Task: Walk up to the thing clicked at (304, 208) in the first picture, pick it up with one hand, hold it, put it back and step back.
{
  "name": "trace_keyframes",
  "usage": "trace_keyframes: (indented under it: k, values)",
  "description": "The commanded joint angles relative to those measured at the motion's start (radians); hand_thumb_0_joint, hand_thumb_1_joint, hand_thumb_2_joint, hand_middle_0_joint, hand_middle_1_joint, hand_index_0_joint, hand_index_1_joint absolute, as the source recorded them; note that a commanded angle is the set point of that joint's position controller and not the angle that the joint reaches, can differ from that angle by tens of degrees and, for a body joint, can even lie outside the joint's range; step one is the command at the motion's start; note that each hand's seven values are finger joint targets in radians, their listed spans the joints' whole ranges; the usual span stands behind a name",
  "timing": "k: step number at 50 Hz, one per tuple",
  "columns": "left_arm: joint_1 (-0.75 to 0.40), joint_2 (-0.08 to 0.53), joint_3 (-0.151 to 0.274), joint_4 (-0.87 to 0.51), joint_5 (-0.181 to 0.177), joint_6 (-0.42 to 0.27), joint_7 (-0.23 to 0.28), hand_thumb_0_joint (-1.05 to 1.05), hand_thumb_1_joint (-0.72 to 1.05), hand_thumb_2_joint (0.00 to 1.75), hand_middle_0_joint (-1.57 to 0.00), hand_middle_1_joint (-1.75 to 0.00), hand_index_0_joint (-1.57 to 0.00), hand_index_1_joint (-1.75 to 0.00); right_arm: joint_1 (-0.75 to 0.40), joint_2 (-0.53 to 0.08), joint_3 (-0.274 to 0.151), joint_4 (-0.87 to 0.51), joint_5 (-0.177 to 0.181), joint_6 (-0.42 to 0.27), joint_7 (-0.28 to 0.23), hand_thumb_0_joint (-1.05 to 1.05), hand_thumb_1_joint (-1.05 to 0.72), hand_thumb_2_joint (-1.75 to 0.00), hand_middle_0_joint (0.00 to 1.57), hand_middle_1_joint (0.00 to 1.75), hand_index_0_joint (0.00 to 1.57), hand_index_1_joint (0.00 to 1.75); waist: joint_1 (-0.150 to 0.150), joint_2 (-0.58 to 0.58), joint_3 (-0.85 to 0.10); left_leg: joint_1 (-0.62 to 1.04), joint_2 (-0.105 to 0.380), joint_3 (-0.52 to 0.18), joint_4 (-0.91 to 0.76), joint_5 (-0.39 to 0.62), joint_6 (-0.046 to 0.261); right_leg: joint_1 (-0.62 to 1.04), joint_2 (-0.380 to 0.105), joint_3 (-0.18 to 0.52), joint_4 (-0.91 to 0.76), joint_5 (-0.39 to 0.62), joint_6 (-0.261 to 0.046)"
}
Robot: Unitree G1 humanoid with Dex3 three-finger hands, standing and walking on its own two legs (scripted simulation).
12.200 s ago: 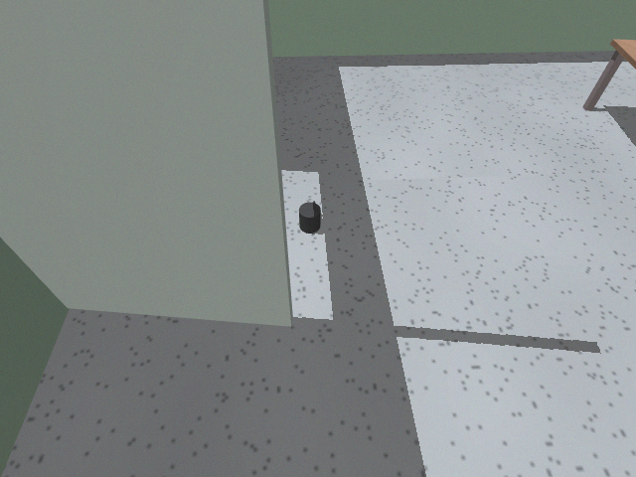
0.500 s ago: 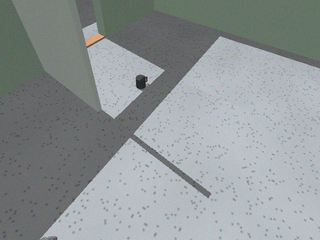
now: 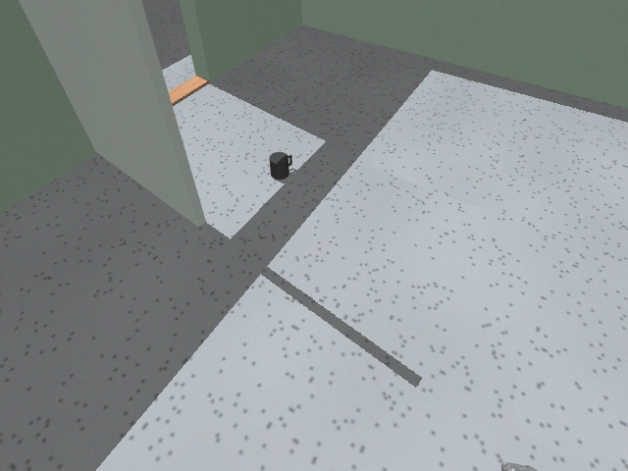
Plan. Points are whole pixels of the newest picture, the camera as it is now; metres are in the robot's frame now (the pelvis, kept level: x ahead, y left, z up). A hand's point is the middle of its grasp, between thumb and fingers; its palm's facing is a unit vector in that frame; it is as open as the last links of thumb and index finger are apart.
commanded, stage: stand
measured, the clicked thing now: (282, 164) +1.56 +0.20 -0.73
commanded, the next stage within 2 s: none
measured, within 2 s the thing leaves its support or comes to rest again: neither
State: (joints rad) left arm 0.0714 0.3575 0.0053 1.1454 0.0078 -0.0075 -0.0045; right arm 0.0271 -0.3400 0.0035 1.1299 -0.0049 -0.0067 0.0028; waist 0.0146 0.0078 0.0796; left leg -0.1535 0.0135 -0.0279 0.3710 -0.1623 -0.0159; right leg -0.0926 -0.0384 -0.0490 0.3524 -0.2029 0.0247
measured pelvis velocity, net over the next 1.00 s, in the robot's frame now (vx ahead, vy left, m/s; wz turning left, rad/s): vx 0.01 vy -0.01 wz -0.01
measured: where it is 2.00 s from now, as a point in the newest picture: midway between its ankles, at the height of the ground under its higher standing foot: outside the picture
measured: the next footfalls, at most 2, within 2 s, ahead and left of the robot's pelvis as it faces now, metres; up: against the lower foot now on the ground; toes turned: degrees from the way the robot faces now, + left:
none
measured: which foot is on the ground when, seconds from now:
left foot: down 0.00-1.00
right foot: down 0.00-1.00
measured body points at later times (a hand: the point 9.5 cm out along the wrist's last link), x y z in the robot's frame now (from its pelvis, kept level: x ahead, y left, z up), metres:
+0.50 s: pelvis -0.01 -0.01 +0.00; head +0.01 -0.01 +0.45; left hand +0.07 +0.30 -0.13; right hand +0.06 -0.31 -0.14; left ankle +0.03 +0.13 -0.75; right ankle -0.01 -0.13 -0.75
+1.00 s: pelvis +0.01 -0.01 +0.00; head +0.02 -0.01 +0.45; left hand +0.09 +0.29 -0.13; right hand +0.09 -0.31 -0.13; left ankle +0.03 +0.13 -0.75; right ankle -0.01 -0.13 -0.75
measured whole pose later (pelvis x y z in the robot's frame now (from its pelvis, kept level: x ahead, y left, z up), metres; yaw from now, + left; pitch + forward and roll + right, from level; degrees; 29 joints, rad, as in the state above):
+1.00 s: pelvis +0.01 -0.01 +0.00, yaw -1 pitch -2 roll +0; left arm 0.09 0.35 0.01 1.14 0.01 -0.01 -0.01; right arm 0.08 -0.35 0.01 1.15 -0.01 -0.01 0.00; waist 0.01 0.01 0.05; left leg -0.14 0.03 -0.02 0.33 -0.15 -0.03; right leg -0.09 -0.02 -0.05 0.33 -0.20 0.01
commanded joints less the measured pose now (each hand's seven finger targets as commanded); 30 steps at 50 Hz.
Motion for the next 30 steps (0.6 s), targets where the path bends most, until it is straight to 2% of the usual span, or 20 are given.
trace_keyframes:
  k: [1,6,15,20,27,30]
  values:
    - [-0.042,0.222,0.040,-0.047,-0.002,-0.023,0.010,0.00,0.90,0.90,-0.20,-0.30,-0.20,-0.30,-0.046,-0.210,-0.041,-0.042,0.001,-0.019,-0.007,0.00,-0.90,-0.90,0.20,0.30,0.20,0.30,-0.012,-0.025,-0.095,0.030,0.098,-0.091,-0.081,0.068,0.028,-0.022,-0.099,0.093,-0.094,0.014,-0.032]
    - [-0.038,0.215,0.042,-0.046,0.001,-0.021,0.007,0.00,0.90,0.90,-0.20,-0.30,-0.20,-0.30,-0.034,-0.218,-0.046,-0.033,-0.004,-0.019,-0.003,0.00,-0.90,-0.90,0.20,0.30,0.20,0.30,-0.011,0.003,-0.071,-0.021,0.093,-0.099,-0.111,-0.053,0.025,-0.033,-0.093,0.095,-0.104,-0.060,-0.033]
    - [-0.034,0.215,0.044,-0.056,0.002,-0.022,0.006,0.00,0.90,0.90,-0.20,-0.30,-0.20,-0.30,-0.006,-0.211,-0.043,-0.029,-0.004,-0.022,-0.003,0.00,-0.90,-0.90,0.20,0.30,0.20,0.30,-0.011,-0.010,-0.095,-0.006,0.099,-0.099,-0.100,0.005,0.027,-0.033,-0.100,0.104,-0.100,-0.042,-0.037]
    - [-0.025,0.211,0.043,-0.056,-0.002,-0.023,0.006,0.00,0.90,0.90,-0.20,-0.30,-0.20,-0.30,0.016,-0.216,-0.040,-0.022,-0.004,-0.024,-0.006,0.00,-0.90,-0.90,0.20,0.30,0.20,0.30,-0.013,-0.004,-0.118,0.007,0.105,-0.092,-0.082,0.092,0.028,-0.007,-0.104,0.106,-0.092,0.043,-0.040]
    - [-0.020,0.208,0.040,-0.056,-0.003,-0.019,0.006,0.00,0.90,0.90,-0.20,-0.30,-0.20,-0.30,0.026,-0.218,-0.035,-0.022,-0.003,-0.022,-0.007,0.00,-0.90,-0.90,0.20,0.30,0.20,0.30,-0.015,-0.004,-0.092,-0.006,0.104,-0.091,-0.091,0.060,0.024,-0.024,-0.097,0.100,-0.094,0.015,-0.040]
    - [-0.012,0.209,0.040,-0.054,-0.002,-0.020,0.006,0.00,0.90,0.90,-0.20,-0.30,-0.20,-0.30,0.024,-0.214,-0.033,-0.024,-0.002,-0.022,-0.007,0.00,-0.90,-0.90,0.20,0.30,0.20,0.30,-0.014,-0.008,-0.093,0.004,0.105,-0.091,-0.090,0.078,0.022,-0.028,-0.097,0.099,-0.092,0.024,-0.039]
